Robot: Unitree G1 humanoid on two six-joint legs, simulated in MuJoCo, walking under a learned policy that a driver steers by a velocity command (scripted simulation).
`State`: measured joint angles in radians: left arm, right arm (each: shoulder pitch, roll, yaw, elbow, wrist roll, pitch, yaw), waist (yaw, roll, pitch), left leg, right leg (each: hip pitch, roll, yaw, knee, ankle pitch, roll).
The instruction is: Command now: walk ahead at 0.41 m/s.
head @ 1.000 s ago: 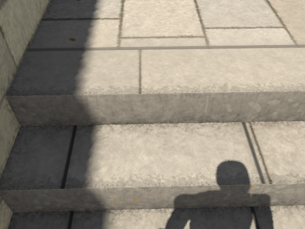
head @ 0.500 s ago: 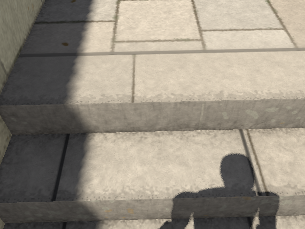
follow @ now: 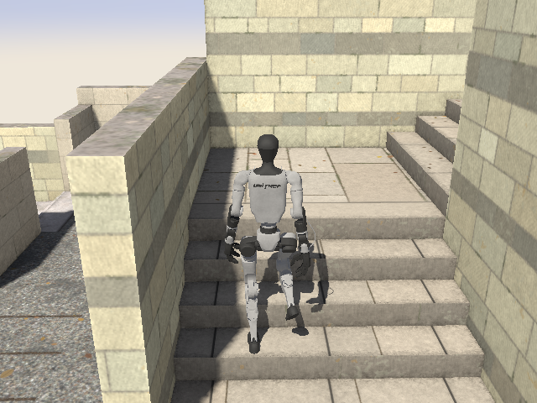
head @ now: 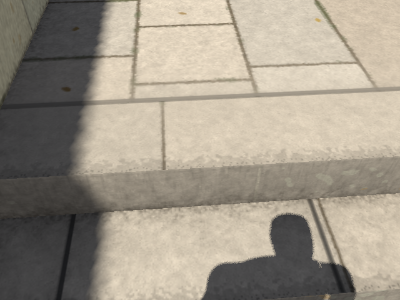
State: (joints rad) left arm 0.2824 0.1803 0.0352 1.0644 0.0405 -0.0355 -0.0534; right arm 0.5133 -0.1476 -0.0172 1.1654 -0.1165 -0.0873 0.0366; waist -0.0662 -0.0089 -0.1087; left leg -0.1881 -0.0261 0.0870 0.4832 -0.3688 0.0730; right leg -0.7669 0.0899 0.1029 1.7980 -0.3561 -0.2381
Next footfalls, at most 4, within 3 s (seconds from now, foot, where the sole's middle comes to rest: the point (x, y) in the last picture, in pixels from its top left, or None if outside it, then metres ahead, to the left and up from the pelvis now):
0.22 right None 0.26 -0.11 -0.60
0.74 left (156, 261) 0.54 0.11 -0.43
1.32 right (267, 140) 0.80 -0.21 -0.27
1.84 left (249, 69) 1.16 -0.22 -0.27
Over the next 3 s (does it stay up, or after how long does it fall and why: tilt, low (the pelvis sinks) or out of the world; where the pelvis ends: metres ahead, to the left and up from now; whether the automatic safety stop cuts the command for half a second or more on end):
stays up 1.38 -0.52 0.49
